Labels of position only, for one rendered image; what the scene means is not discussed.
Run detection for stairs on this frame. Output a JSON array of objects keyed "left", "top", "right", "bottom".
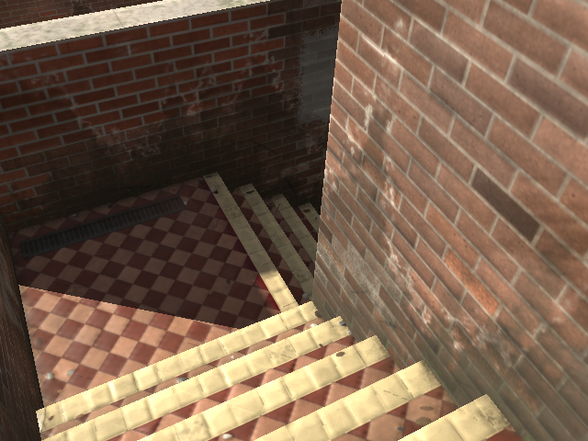
[
  {"left": 229, "top": 183, "right": 320, "bottom": 305},
  {"left": 36, "top": 301, "right": 524, "bottom": 441}
]

